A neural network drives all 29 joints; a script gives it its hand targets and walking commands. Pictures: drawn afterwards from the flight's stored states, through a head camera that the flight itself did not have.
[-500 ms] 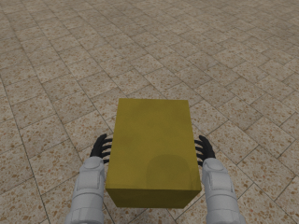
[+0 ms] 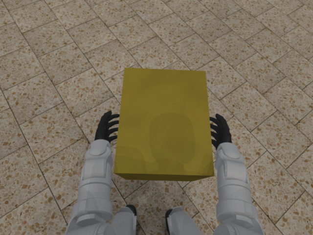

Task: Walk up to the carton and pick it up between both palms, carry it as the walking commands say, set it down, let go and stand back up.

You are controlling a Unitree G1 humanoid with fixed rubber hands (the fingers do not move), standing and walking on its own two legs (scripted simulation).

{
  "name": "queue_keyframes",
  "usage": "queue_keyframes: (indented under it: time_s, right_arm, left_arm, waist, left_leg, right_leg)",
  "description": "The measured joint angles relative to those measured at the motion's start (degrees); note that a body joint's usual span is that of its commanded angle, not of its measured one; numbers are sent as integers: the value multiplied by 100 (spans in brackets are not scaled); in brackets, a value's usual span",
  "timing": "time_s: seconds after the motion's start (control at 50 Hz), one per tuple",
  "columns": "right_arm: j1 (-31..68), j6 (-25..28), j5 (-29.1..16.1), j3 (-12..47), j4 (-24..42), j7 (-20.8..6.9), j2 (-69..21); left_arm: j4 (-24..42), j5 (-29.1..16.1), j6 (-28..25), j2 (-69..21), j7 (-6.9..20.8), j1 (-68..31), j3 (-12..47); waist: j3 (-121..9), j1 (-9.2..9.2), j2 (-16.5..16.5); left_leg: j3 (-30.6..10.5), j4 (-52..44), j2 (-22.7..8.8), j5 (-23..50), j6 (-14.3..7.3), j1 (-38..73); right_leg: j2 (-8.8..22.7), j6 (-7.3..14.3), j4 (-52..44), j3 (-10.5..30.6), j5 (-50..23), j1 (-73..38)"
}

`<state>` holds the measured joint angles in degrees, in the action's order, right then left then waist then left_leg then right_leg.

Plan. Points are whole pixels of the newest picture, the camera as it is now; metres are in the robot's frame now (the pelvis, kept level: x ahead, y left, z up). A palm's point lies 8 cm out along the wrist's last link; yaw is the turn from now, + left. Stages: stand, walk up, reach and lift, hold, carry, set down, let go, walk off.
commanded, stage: set down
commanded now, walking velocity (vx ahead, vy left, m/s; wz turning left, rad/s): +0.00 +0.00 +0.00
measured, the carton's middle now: (161, 130) +0.42 -0.04 -0.13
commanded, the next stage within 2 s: none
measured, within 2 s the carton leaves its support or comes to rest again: neither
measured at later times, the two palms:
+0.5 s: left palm (111, 140) +0.40 +0.12 -0.15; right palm (211, 143) +0.37 -0.20 -0.14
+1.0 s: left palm (116, 141) +0.42 +0.11 -0.24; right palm (203, 143) +0.40 -0.20 -0.23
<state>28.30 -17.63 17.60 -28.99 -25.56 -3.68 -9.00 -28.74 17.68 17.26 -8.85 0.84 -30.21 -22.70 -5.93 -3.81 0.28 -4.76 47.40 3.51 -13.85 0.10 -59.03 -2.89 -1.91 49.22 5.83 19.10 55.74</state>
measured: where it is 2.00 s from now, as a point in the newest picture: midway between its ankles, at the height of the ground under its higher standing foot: outside the picture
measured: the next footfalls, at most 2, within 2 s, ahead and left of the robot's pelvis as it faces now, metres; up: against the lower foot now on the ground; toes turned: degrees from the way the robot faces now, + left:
none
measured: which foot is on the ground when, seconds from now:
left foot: down 0.00-1.00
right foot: down 0.00-1.00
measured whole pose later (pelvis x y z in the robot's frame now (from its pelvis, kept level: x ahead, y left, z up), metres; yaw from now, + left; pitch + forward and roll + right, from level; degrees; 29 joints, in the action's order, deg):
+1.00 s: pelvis -0.03 -0.01 -0.15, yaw -1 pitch +44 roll -1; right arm 46.3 -16.1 9.6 -27.2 -36.7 0.9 -0.8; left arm -38.3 11.5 16.1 -1.6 -3.7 -48.1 -21.9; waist -13.9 -2.9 -1.0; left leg -5.5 85.7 5.6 -24.7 2.3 -105.0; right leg -6.3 -2.8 87.9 4.6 30.6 101.5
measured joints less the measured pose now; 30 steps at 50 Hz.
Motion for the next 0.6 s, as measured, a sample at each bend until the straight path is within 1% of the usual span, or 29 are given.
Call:
queue_keyframes:
  time_s: [0.24, 0.46, 0.6]
  right_arm:
    - [504, -42, -164, -83, 50, 43, 101]
    - [823, -65, -357, 18, -176, 232, 249]
    - [1006, -15, -510, 126, -400, 357, 374]
  left_arm:
    - [29, -161, 52, 115, -60, -535, -38]
    - [-255, -287, 43, 323, -105, -908, -44]
    - [-455, -405, -15, 457, -180, -1078, 1]
  waist:
    - [-242, 57, -21]
    - [-560, 111, -48]
    - [-753, 130, -84]
  left_leg:
    - [-2, 944, 19, -217, 71, -1445]
    - [-15, 1824, 35, -516, 143, -2525]
    - [-33, 2381, 67, -708, 178, -3147]
  right_leg:
    - [-103, 3, 1008, -10, 241, 1477]
    - [-201, 22, 1918, -37, 543, 2573]
    - [-247, 17, 2473, -63, 741, 3188]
